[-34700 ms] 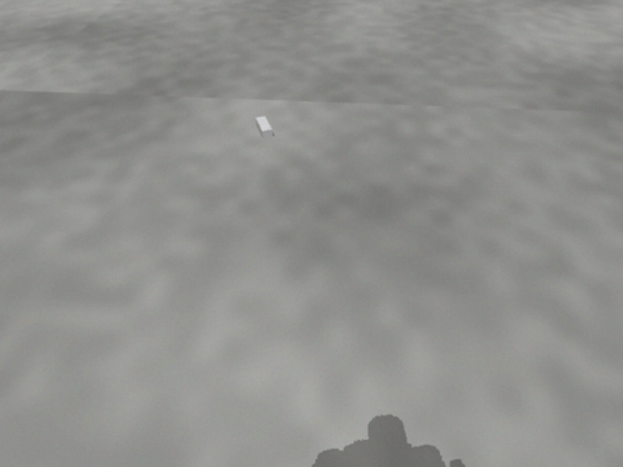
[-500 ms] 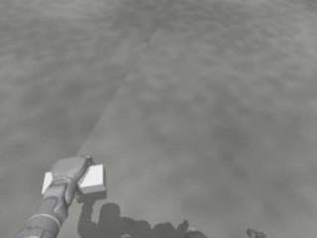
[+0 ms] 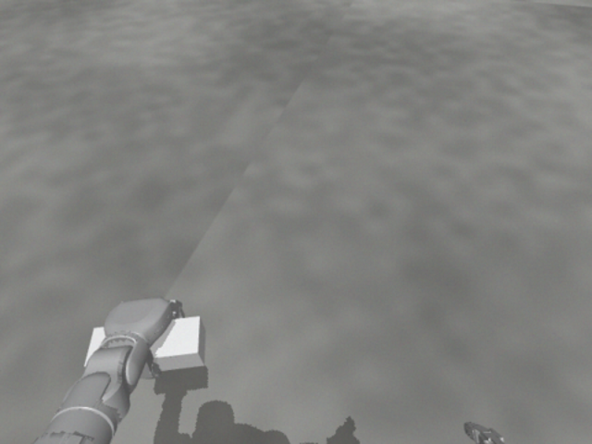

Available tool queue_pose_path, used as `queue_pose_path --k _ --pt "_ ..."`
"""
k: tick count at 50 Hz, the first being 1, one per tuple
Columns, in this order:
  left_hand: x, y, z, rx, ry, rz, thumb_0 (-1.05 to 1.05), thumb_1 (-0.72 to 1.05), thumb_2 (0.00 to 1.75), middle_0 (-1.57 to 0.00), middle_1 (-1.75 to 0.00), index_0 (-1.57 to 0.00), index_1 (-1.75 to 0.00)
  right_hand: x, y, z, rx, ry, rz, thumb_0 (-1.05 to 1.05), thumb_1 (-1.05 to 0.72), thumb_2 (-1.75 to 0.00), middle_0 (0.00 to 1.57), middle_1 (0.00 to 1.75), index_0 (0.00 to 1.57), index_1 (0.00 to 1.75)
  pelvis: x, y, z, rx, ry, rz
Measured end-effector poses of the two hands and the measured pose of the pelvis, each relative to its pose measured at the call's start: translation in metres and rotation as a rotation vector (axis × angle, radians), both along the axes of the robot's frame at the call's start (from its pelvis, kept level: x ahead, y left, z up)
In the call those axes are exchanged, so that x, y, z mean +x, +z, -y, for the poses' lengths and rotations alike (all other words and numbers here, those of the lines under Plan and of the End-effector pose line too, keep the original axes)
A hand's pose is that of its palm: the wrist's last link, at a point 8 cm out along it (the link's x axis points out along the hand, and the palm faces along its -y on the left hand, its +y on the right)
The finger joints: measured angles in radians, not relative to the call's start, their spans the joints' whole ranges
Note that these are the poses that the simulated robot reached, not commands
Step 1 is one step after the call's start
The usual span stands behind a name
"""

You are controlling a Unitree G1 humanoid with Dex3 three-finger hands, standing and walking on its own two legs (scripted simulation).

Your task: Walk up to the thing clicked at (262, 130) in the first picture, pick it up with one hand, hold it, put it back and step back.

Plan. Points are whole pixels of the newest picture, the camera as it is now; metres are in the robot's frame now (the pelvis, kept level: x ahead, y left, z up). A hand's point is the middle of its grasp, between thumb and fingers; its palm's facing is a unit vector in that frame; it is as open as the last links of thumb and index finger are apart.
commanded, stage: hold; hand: left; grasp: from above
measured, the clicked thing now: (149, 347) +0.32 +0.23 -0.08
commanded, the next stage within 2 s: crouch in 1.64 s
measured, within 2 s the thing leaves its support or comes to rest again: neither
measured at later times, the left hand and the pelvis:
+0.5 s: hand (146, 347) +0.30 +0.22 -0.03, palm faces -0.46 -0.04 -0.89, open 9.2 cm; pelvis +0.00 +0.00 +0.01, yaw +0 degrees
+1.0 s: hand (143, 353) +0.28 +0.21 -0.02, palm faces -0.45 -0.04 -0.89, open 9.2 cm; pelvis -0.01 +0.00 +0.02, yaw -1 degrees
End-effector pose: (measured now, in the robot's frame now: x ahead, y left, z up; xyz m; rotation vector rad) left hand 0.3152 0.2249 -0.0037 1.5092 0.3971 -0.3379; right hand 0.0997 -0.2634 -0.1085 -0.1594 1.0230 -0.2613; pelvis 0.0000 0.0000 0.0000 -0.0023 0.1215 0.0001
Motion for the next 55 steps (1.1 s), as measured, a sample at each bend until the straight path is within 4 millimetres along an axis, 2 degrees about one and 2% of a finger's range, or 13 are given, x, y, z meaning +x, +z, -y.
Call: queue_pose_path --k 15,40,55 --pt "-0.003 0.019 0.002 -0.008 -0.017 -0.005 0.0 0.08 0.52 -0.75 -0.57 -0.75 -0.54 0.015 0.009 -0.004 0.013 0.008 0.042 0.01 -0.9 -0.9 0.2 0.3 0.21 0.3 0.002 0.008 0.0 0.004 -0.006 0.037" --pt "-0.021 0.036 0.009 -0.013 -0.029 0.001 0.0 0.07 0.52 -0.75 -0.57 -0.75 -0.54 0.016 0.02 -0.003 0.022 0.019 0.08 0.01 -0.91 -0.9 0.2 0.3 0.2 0.3 -0.009 0.016 0.004 0.009 -0.011 0.091" --pt "-0.026 0.046 0.01 -0.019 -0.041 0.005 0.0 0.08 0.52 -0.75 -0.57 -0.75 -0.54 0.025 0.026 -0.007 0.027 0.033 0.109 0.01 -0.91 -0.9 0.2 0.3 0.2 0.3 -0.011 0.019 0.004 0.011 -0.011 0.113"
